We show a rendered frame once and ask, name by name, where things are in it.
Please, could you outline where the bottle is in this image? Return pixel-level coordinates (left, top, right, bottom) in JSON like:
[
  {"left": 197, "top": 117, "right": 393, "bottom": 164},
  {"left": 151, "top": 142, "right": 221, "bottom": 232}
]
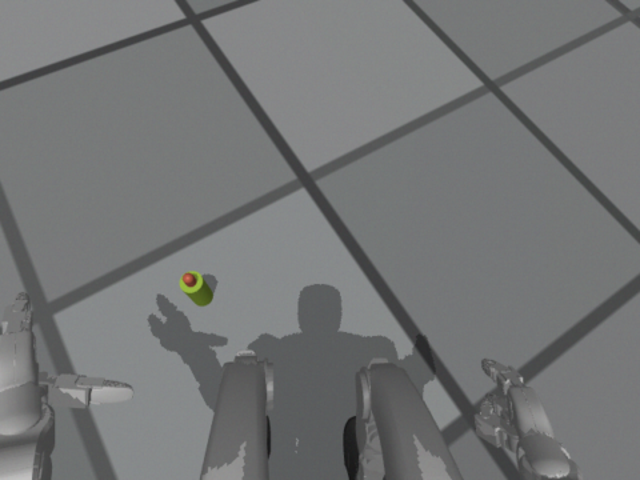
[{"left": 179, "top": 271, "right": 213, "bottom": 306}]

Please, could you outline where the left robot hand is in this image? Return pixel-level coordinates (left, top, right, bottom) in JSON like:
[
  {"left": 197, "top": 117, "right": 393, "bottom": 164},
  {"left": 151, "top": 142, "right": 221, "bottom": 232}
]
[{"left": 0, "top": 292, "right": 133, "bottom": 409}]

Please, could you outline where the right robot foot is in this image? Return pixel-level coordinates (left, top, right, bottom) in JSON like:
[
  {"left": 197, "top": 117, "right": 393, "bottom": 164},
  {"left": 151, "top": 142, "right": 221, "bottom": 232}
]
[{"left": 343, "top": 416, "right": 359, "bottom": 480}]

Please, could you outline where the right robot arm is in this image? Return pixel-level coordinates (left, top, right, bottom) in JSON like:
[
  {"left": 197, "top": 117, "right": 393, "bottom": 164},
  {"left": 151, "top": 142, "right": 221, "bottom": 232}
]
[{"left": 516, "top": 435, "right": 583, "bottom": 480}]

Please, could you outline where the right robot hand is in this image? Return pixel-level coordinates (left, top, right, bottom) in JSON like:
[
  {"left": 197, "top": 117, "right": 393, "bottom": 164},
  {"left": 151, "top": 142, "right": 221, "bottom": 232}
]
[{"left": 474, "top": 359, "right": 555, "bottom": 454}]

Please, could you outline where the left robot arm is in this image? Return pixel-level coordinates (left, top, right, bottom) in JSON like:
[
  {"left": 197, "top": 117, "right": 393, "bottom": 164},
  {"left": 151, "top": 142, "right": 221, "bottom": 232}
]
[{"left": 0, "top": 385, "right": 55, "bottom": 480}]

